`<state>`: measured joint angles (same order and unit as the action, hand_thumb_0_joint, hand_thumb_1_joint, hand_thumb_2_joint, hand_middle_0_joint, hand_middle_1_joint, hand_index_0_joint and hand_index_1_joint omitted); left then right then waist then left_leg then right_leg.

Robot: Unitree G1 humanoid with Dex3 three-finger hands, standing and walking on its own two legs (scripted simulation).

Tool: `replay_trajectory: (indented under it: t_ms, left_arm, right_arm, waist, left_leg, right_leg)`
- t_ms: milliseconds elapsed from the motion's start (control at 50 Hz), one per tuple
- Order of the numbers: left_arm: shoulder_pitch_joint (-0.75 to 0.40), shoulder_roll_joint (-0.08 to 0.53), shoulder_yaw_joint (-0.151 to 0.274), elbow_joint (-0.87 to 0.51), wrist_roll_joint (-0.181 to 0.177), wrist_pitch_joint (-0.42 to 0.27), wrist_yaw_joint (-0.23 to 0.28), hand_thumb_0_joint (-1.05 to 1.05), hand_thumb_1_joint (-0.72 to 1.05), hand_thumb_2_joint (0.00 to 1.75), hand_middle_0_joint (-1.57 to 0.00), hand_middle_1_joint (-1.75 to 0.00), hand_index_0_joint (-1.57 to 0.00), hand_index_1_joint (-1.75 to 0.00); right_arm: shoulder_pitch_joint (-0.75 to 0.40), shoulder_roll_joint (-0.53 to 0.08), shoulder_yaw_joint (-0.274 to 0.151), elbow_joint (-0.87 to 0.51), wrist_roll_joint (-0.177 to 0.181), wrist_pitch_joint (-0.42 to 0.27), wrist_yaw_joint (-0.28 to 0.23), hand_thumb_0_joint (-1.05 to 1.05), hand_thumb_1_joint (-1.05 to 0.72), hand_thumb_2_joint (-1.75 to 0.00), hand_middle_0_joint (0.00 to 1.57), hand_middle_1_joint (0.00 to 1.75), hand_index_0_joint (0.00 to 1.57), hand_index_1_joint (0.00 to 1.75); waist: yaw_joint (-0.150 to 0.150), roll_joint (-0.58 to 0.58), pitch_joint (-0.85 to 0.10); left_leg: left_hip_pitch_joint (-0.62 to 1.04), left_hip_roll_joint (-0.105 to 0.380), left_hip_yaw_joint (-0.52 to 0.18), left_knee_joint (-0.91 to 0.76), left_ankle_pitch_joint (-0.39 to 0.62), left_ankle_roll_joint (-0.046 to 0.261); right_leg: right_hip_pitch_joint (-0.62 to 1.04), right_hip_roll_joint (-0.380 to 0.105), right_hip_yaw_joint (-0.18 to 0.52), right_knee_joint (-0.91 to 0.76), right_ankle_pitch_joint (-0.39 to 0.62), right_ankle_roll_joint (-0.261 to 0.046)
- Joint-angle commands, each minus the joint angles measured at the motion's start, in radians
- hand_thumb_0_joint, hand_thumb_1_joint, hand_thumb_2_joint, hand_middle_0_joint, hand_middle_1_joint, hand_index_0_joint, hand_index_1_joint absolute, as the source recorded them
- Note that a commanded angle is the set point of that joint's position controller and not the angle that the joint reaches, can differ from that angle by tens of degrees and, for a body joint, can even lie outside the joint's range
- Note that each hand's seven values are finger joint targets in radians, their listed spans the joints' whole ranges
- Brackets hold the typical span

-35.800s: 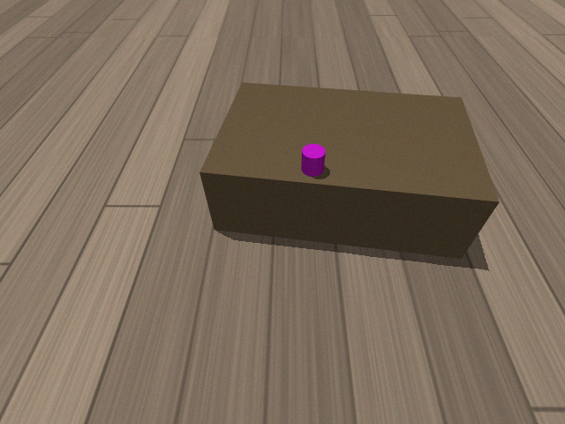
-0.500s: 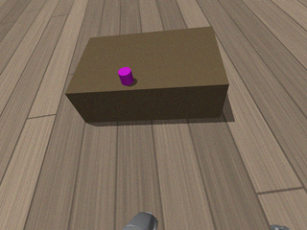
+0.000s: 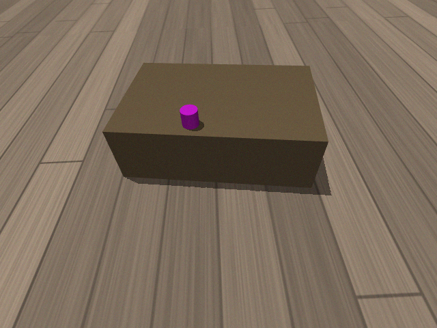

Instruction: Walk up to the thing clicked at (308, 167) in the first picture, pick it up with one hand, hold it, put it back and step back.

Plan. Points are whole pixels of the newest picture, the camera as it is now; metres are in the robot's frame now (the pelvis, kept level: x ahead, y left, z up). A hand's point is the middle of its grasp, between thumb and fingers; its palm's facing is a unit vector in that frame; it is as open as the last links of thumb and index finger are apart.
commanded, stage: step back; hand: left
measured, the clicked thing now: (189, 117) +1.11 +0.21 -0.35
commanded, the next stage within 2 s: stand in 0.54 s
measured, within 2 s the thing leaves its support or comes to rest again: neither
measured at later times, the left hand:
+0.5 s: hand out of the picture +0.14 +0.31 -0.14, palm faces -0.01 -0.92 -0.38, open 7.3 cm
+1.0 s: hand out of the picture +0.12 +0.29 -0.13, palm faces -0.05 -0.94 -0.34, open 7.3 cm
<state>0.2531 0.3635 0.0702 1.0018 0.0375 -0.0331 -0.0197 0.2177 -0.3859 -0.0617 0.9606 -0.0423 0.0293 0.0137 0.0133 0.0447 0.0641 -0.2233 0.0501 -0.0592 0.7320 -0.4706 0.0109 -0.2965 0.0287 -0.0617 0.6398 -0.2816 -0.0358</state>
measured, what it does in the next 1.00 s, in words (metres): steps on the spot: left foot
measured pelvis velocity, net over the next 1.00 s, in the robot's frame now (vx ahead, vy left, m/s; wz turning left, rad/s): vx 0.03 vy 0.03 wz -0.03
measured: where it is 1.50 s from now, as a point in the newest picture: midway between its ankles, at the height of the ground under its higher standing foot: outside the picture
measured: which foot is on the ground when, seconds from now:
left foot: up 0.00-0.24, down 0.26-1.00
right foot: down 0.00-1.00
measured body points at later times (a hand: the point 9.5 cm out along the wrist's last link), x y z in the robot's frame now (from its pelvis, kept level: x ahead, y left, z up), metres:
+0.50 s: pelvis +0.05 +0.04 +0.01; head +0.07 +0.05 +0.46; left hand +0.14 +0.36 -0.12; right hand +0.16 -0.25 -0.12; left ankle +0.07 +0.17 -0.72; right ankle +0.04 -0.10 -0.72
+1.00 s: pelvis +0.03 +0.03 +0.03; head +0.04 +0.03 +0.48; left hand +0.12 +0.33 -0.10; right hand +0.10 -0.27 -0.11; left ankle +0.07 +0.17 -0.72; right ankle +0.04 -0.10 -0.72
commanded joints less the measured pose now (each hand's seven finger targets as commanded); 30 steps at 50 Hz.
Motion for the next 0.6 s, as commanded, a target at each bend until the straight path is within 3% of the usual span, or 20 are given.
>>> replay_trajectory:
  t_ms: [0,40,60,120,160,180,200,220,240,260,280,300,320,360,380,400,480,500,520,580]
  left_arm:
    - [-0.061,0.367,0.087,-0.105,0.004,-0.038,0.034,0.0,0.9,0.9,-0.2,-0.3,-0.2,-0.3]
    - [-0.047,0.285,0.063,-0.1,-0.003,-0.05,0.036,0.0,0.9,0.9,-0.2,-0.3,-0.2,-0.3]
    - [-0.051,0.282,0.062,-0.095,-0.003,-0.052,0.037,0.0,0.9,0.9,-0.2,-0.3,-0.2,-0.3]
    - [-0.046,0.28,0.056,-0.094,-0.008,-0.053,0.039,0.0,0.9,0.9,-0.2,-0.3,-0.2,-0.3]
    - [-0.081,0.269,0.045,-0.104,-0.015,-0.047,0.04,0.0,0.9,0.9,-0.2,-0.3,-0.2,-0.3]
    - [-0.094,0.259,0.037,-0.106,-0.022,-0.041,0.041,0.0,0.9,0.9,-0.2,-0.3,-0.2,-0.3]
    - [-0.106,0.255,0.029,-0.108,-0.027,-0.033,0.041,0.0,0.9,0.9,-0.2,-0.3,-0.2,-0.3]
    - [-0.098,0.243,0.026,-0.107,-0.033,-0.026,0.043,0.0,0.9,0.9,-0.2,-0.3,-0.2,-0.3]
    - [-0.084,0.222,0.017,-0.111,-0.034,-0.022,0.044,0.0,0.9,0.9,-0.2,-0.3,-0.2,-0.3]
    - [-0.07,0.197,0.008,-0.113,-0.039,-0.016,0.044,0.0,0.9,0.9,-0.2,-0.3,-0.2,-0.3]
    - [-0.048,0.184,0.003,-0.096,-0.047,-0.004,0.044,0.0,0.9,0.9,-0.2,-0.3,-0.2,-0.3]
    - [-0.054,0.207,0.01,-0.074,-0.044,0.005,0.048,0.0,0.9,0.9,-0.2,-0.3,-0.2,-0.3]
    - [-0.052,0.208,0.007,-0.057,-0.036,0.005,0.047,0.0,0.9,0.9,-0.2,-0.3,-0.2,-0.3]
    - [-0.061,0.22,0.009,-0.047,-0.03,-0.004,0.043,0.0,0.9,0.9,-0.2,-0.3,-0.2,-0.3]
    - [-0.047,0.235,0.013,-0.041,-0.033,-0.007,0.043,0.0,0.9,0.9,-0.2,-0.3,-0.2,-0.3]
    - [-0.07,0.243,0.017,-0.037,-0.037,-0.008,0.043,0.0,0.9,0.9,-0.2,-0.3,-0.2,-0.3]
    - [-0.116,0.233,0.006,-0.029,-0.036,-0.005,0.044,0.0,0.9,0.9,-0.2,-0.3,-0.2,-0.3]
    - [-0.122,0.229,0.004,-0.022,-0.036,-0.003,0.044,0.0,0.9,0.9,-0.2,-0.3,-0.2,-0.3]
    - [-0.124,0.19,-0.021,0.004,-0.039,-0.002,0.034,0.0,0.9,0.9,-0.2,-0.3,-0.2,-0.3]
    - [-0.155,0.198,-0.024,0.018,-0.036,-0.005,0.029,0.0,0.9,0.9,-0.2,-0.3,-0.2,-0.3]
  right_arm:
    - [-0.007,-0.221,-0.054,-0.068,0.004,-0.027,-0.022,0.0,-0.9,-0.9,0.2,0.3,0.2,0.3]
    - [-0.034,-0.191,-0.045,-0.059,0.014,-0.034,-0.014,0.0,-0.9,-0.9,0.2,0.3,0.2,0.3]
    - [-0.022,-0.182,-0.042,-0.054,0.014,-0.035,-0.012,0.0,-0.9,-0.9,0.2,0.3,0.2,0.3]
    - [-0.014,-0.163,-0.036,-0.054,0.008,-0.036,-0.011,0.0,-0.9,-0.9,0.2,0.3,0.2,0.3]
    - [-0.022,-0.15,-0.035,-0.045,0.008,-0.039,-0.014,0.0,-0.9,-0.9,0.2,0.3,0.2,0.3]
    - [-0.024,-0.142,-0.033,-0.035,0.011,-0.041,-0.016,0.0,-0.9,-0.9,0.2,0.3,0.2,0.3]
    - [-0.017,-0.14,-0.035,-0.025,0.013,-0.043,-0.018,0.0,-0.9,-0.9,0.2,0.3,0.2,0.3]
    - [-0.013,-0.141,-0.035,-0.013,0.014,-0.045,-0.022,0.0,-0.9,-0.9,0.2,0.3,0.2,0.3]
    - [-0.015,-0.165,-0.041,-0.01,0.012,-0.048,-0.027,0.0,-0.9,-0.9,0.2,0.3,0.2,0.3]
    - [-0.03,-0.205,-0.045,-0.017,0.007,-0.052,-0.033,0.0,-0.9,-0.9,0.2,0.3,0.2,0.3]
    - [-0.101,-0.237,-0.04,-0.035,0.016,-0.053,-0.033,0.0,-0.9,-0.9,0.2,0.3,0.2,0.3]
    - [-0.148,-0.262,-0.04,-0.04,0.023,-0.048,-0.028,0.0,-0.9,-0.9,0.2,0.3,0.2,0.3]
    - [-0.186,-0.247,-0.038,-0.032,0.015,-0.044,-0.025,0.0,-0.9,-0.9,0.2,0.3,0.2,0.3]
    - [-0.189,-0.217,-0.024,-0.025,0.017,-0.044,-0.026,0.0,-0.9,-0.9,0.2,0.3,0.2,0.3]
    - [-0.19,-0.213,-0.019,-0.025,0.02,-0.046,-0.027,0.0,-0.9,-0.9,0.2,0.3,0.2,0.3]
    - [-0.185,-0.19,-0.015,-0.015,0.024,-0.046,-0.029,0.0,-0.9,-0.9,0.2,0.3,0.2,0.3]
    - [-0.197,-0.194,-0.013,0.014,0.028,-0.047,-0.026,0.0,-0.9,-0.9,0.2,0.3,0.2,0.3]
    - [-0.215,-0.187,-0.012,0.018,0.028,-0.046,-0.025,0.0,-0.9,-0.9,0.2,0.3,0.2,0.3]
    - [-0.167,-0.199,-0.004,0.03,0.035,-0.059,-0.019,0.0,-0.9,-0.9,0.2,0.3,0.2,0.3]
    - [-0.204,-0.186,-0.002,0.047,0.035,-0.066,-0.015,0.0,-0.9,-0.9,0.2,0.3,0.2,0.3]
  waist:
    - [0.014,-0.129,0.078]
    - [0.01,-0.077,0.048]
    - [0.006,-0.112,0.006]
    - [0.008,-0.156,-0.055]
    - [-0.002,-0.195,-0.075]
    - [-0.01,-0.196,-0.082]
    - [-0.026,-0.195,-0.091]
    - [-0.024,-0.179,-0.104]
    - [-0.019,-0.149,-0.132]
    - [-0.008,-0.055,-0.162]
    - [0.021,0.012,-0.166]
    - [0.023,0.052,-0.147]
    - [0.037,0.057,-0.108]
    - [0.031,0.044,-0.116]
    - [0.031,0.055,-0.118]
    - [0.019,0.034,-0.113]
    - [0.01,0.025,-0.142]
    - [0.013,0.02,-0.136]
    - [-0.01,0.033,-0.152]
    - [-0.005,0.008,-0.141]
  left_leg:
    - [-0.296,-0.022,-0.078,0.239,-0.114,0.014]
    - [-0.288,-0.005,-0.093,0.205,-0.026,0.017]
    - [-0.262,-0.002,-0.072,0.197,0.0,0.011]
    - [-0.196,0.008,-0.004,0.071,0.01,-0.006]
    - [-0.101,-0.005,0.048,-0.03,0.04,-0.01]
    - [-0.043,-0.019,0.075,-0.104,0.101,-0.01]
    - [0.032,-0.036,0.097,-0.193,0.214,-0.002]
    - [0.061,-0.035,0.088,-0.256,0.342,0.009]
    - [0.11,0.009,0.031,-0.246,0.46,0.035]
    - [0.125,0.113,-0.085,-0.254,0.565,0.07]
    - [0.046,0.209,-0.195,-0.293,0.481,0.143]
    - [-0.079,0.25,-0.189,-0.307,0.398,0.186]
    - [-0.117,0.228,-0.163,-0.315,0.353,0.164]
    - [-0.073,0.144,-0.074,-0.267,0.412,0.091]
    - [-0.064,0.12,-0.051,-0.232,0.449,0.073]
    - [-0.074,0.098,-0.033,-0.23,0.446,0.054]
    - [0.015,0.114,-0.027,-0.25,0.534,0.063]
    - [0.024,0.119,-0.024,-0.265,0.514,0.063]
    - [0.027,0.119,-0.063,-0.318,0.461,0.053]
    - [0.066,0.109,-0.043,-0.345,0.465,0.033]
  right_leg:
    - [0.013,-0.432,0.72,-0.439,-0.533,-0.228]
    - [0.071,-0.327,0.501,-0.373,-0.229,-0.154]
    - [0.086,-0.308,0.434,-0.347,-0.125,-0.142]
    - [0.104,-0.296,0.335,-0.262,0.162,-0.147]
    - [0.067,-0.28,0.258,-0.205,0.347,-0.133]
    - [0.048,-0.255,0.214,-0.164,0.43,-0.115]
    - [0.012,-0.229,0.18,-0.117,0.456,-0.09]
    - [0.034,-0.195,0.152,-0.056,0.505,-0.056]
    - [0.004,-0.171,0.143,-0.01,0.485,-0.03]
    - [-0.025,-0.119,0.122,0.039,0.381,-0.002]
    - [-0.005,-0.049,0.088,0.069,0.121,0.022]
    - [0.099,-0.049,0.062,0.062,-0.086,0.018]
    - [0.129,-0.055,0.068,0.015,-0.101,0.013]
    - [0.13,-0.088,0.117,-0.071,0.116,-0.001]
    - [0.136,-0.1,0.134,-0.073,0.22,0.0]
    - [0.136,-0.111,0.157,-0.078,0.26,-0.008]
    - [0.12,-0.11,0.148,-0.087,0.306,-0.001]
    - [0.108,-0.109,0.149,-0.104,0.29,0.0]
    - [0.161,-0.117,0.145,-0.147,0.235,0.012]
    - [0.161,-0.128,0.15,-0.197,0.253,0.017]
